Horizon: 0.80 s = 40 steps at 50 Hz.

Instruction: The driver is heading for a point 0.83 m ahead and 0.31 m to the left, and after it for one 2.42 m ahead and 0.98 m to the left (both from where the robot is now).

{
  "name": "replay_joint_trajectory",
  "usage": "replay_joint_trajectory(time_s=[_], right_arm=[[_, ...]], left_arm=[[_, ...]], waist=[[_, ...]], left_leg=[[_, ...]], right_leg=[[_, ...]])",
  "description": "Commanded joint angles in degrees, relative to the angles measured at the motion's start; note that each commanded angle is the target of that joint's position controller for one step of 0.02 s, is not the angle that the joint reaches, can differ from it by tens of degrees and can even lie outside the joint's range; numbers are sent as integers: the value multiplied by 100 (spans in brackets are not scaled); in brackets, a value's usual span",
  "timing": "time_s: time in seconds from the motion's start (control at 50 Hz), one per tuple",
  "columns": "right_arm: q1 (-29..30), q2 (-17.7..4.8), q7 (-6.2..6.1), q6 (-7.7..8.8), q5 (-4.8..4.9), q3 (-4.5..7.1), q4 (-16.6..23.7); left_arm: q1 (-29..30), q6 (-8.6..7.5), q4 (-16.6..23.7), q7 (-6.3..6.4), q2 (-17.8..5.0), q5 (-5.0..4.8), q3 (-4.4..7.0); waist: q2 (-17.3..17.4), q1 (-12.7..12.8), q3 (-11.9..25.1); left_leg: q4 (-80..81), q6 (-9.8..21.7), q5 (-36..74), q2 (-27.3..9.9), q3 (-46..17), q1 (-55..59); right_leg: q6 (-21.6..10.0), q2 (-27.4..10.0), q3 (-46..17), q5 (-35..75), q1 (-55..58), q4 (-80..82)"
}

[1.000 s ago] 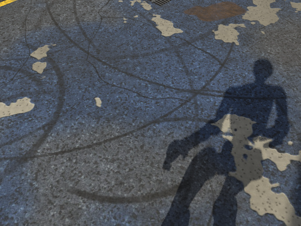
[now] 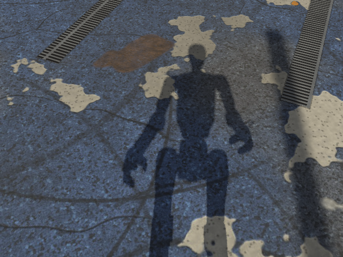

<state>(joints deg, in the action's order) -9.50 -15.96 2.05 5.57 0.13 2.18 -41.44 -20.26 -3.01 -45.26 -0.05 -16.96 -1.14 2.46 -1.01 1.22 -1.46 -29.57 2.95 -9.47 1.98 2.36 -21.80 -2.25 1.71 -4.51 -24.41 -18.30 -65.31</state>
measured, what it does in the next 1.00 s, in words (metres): walks ahead, turning left: right foot, then left foot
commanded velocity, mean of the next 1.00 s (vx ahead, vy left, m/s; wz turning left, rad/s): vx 0.50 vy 0.00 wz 0.32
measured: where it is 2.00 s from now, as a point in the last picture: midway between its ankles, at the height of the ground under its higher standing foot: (134, 168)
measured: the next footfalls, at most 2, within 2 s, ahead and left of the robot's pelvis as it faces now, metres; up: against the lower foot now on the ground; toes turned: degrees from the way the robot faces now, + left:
right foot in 0.40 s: +0.40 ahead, -0.15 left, +0.00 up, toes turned +4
left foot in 0.94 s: +0.61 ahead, +0.16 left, +0.00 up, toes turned +24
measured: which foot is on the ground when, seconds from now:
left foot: down 0.00-0.40, up 0.42-0.92, down 0.94-1.00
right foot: up 0.00-0.38, down 0.40-0.92, up 0.94-1.00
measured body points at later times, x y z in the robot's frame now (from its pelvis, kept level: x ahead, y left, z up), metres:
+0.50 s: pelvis +0.27 -0.05 +0.00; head +0.31 -0.06 +0.45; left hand +0.45 +0.22 -0.08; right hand +0.32 -0.33 -0.14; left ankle +0.13 +0.08 -0.65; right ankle +0.36 -0.15 -0.73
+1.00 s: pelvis +0.52 +0.05 -0.01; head +0.56 +0.07 +0.43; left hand +0.47 +0.34 -0.14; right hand +0.79 -0.13 -0.10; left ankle +0.58 +0.15 -0.73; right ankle +0.40 -0.15 -0.65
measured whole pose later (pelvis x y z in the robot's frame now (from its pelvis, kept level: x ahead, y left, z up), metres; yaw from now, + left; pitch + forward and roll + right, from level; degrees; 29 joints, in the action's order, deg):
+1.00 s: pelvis +0.52 +0.05 -0.01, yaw +23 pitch +1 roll -1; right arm -7.5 -17.0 2.2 1.5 1.3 4.2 -37.3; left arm -14.9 -3.9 -48.9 0.0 -17.3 -1.0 3.9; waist 0.4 1.5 -4.1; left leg -37.5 5.9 -11.4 2.0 2.5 -27.7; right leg 1.5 -3.5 4.0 -29.2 -10.5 -60.3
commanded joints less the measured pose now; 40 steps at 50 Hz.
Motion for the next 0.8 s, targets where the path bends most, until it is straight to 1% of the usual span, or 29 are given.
replay_joint_trajectory(time_s=[0.02,0.04,0.06,0.1,0.14,0.2,0.24,0.28,0.3,0.34,0.36,0.38,0.4,0.42,0.44,0.46,0.48,0.5,0.52,0.54,0.56,0.58,0.62,0.64,0.68,0.72,0.76,0.8], right_arm=[[-503,-622,-40,17,-92,152,148],[-473,-586,-34,35,-72,143,128],[-485,-601,-35,59,-38,147,89],[-548,-735,-58,79,1,183,-5],[-652,-839,-99,46,6,216,-87],[-845,-912,-142,-13,51,226,-204],[-1141,-966,-154,-51,91,240,-341],[-1341,-984,-172,-122,121,249,-457],[-1367,-1010,-190,-158,134,264,-487],[-1334,-1093,-236,-219,144,309,-514],[-1276,-1138,-251,-245,141,330,-512],[-1173,-1115,-260,-263,136,317,-494],[-1169,-894,-257,-256,73,232,-442],[-1405,-408,-250,-210,-106,70,-264],[-2031,-91,-228,-120,87,-22,-219],[-1575,-772,-234,-105,244,155,-284],[-1068,-947,-239,-114,265,227,-134],[-891,-866,-254,-150,199,233,-113],[-880,-765,-248,-196,149,252,-97],[-996,-649,-232,-264,159,253,-121],[-1049,-540,-225,-329,176,249,-136],[-1012,-457,-226,-384,173,243,-95],[-807,-410,-233,-448,131,244,29],[-684,-396,-223,-452,118,241,87],[-447,-338,-161,-424,118,216,170],[-68,-269,-75,-385,113,177,286],[350,-218,-2,-373,104,141,454],[639,-241,56,-381,110,136,619]], left_arm=[[425,-168,623,-2,-641,49,185],[291,-131,569,-2,-536,42,170],[222,-95,535,5,-439,47,151],[465,-53,622,24,-343,95,118],[847,-73,723,19,-269,115,82],[1420,-145,833,-44,-143,92,27],[1842,-186,944,-93,-135,67,15],[2138,-232,1065,-151,-182,41,32],[2213,-259,1107,-181,-229,35,49],[2105,-310,1098,-215,-381,42,105],[1889,-331,1041,-212,-467,45,146],[1352,-347,890,-183,-617,58,235],[504,-354,688,-125,-906,113,365],[-391,-319,612,-64,-1389,190,479],[-530,-249,503,-97,-1457,172,486],[-328,-240,545,-87,-889,118,350],[60,-246,550,-67,-673,83,270],[428,-263,552,-79,-518,113,209],[685,-288,522,-87,-386,146,184],[835,-325,488,-84,-336,184,180],[928,-362,445,-81,-306,185,191],[963,-398,391,-73,-356,184,214],[933,-432,274,-44,-472,192,265],[888,-425,216,-25,-522,201,285],[855,-391,140,10,-612,199,309],[786,-347,80,41,-721,176,334],[593,-292,-15,61,-832,136,369],[432,-216,-114,60,-914,74,405]], waist=[[459,-227,284],[570,-146,303],[605,-97,297],[538,-98,136],[452,-199,42],[453,-405,-55],[426,-582,-142],[427,-622,-228],[457,-591,-245],[529,-424,-181],[588,-273,-71],[562,51,233],[448,432,909],[-535,605,1921],[-1915,343,2534],[-1042,509,1774],[-725,454,1014],[-401,268,637],[-481,93,390],[-602,-52,302],[-596,-122,235],[-520,-171,157],[-345,-185,11],[-280,-162,-38],[-225,-97,-95],[-158,48,-187],[-76,217,-312],[-68,303,-408]], left_leg=[[1693,1003,193,-1593,-2247,1772],[1821,1026,436,-1489,-2016,1611],[1911,1072,693,-1451,-1810,1485],[2090,1144,1127,-1443,-1485,1333],[2186,1092,1330,-1361,-1190,1370],[2205,892,1357,-1148,-749,1362],[2156,871,1219,-1196,-770,1436],[1985,862,1180,-1343,-962,1699],[1863,831,1201,-1427,-1068,1859],[1579,728,1314,-1566,-1283,2088],[1337,670,1593,-1568,-1334,2105],[751,544,2206,-1373,-1206,1980],[-366,352,2097,-1032,-998,1445],[-2320,61,165,-425,-652,5],[-3752,-134,-2540,103,-753,-1600],[-4309,-130,-2278,-246,-1079,-2106],[-4307,-111,-1709,-465,-930,-2277],[-4141,-152,-1260,-678,-862,-2048],[-3890,-187,-947,-831,-885,-1828],[-3787,-219,-757,-944,-890,-1510],[-3744,-251,-658,-962,-841,-1390],[-3685,-287,-545,-988,-826,-1417],[-3378,-361,-188,-1022,-871,-1663],[-3118,-390,51,-1024,-884,-1779],[-2444,-386,627,-995,-788,-1777],[-1773,-341,1071,-942,-558,-1641],[-1308,-267,1171,-895,-350,-1647],[-989,-157,995,-859,-234,-1748]], right_leg=[[61,-741,-126,702,-1922,-130],[107,-777,-80,773,-1744,36],[159,-800,-13,802,-1692,187],[285,-864,71,1073,-1880,665],[355,-890,119,1707,-2003,1372],[349,-745,270,2666,-1718,2523],[349,-622,339,2957,-1538,2982],[310,-533,269,2889,-1550,3302],[268,-502,214,2753,-1545,3452],[166,-443,153,2399,-1268,3691],[101,-376,210,2200,-893,3772],[-29,-270,335,2150,-63,3974],[-248,-538,168,2256,1348,3802],[-690,-1843,-1208,2331,3280,3501],[-1332,-2659,-3494,778,4235,4409],[-1103,-2432,-3252,-116,3636,4752],[-905,-2275,-2408,69,2871,4870],[-823,-2042,-1811,673,2154,5042],[-800,-1860,-1334,1111,1648,5227],[-762,-1726,-935,1396,1293,5410],[-783,-1666,-629,1660,1097,5552],[-818,-1680,-378,1929,975,5655],[-884,-1710,12,2336,958,5779],[-896,-1706,195,2467,1023,5810],[-836,-1621,603,2651,1144,5837],[-769,-1573,952,2737,1227,5845],[-741,-1664,1147,2774,1467,5826],[-683,-1776,1271,2895,1864,5706]])
Keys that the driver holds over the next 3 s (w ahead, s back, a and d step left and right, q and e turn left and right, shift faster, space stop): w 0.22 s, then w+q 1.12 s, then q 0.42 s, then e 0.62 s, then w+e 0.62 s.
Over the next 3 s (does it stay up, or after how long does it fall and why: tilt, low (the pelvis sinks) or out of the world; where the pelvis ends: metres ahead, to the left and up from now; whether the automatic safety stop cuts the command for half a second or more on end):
stays up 0.99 0.31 0.01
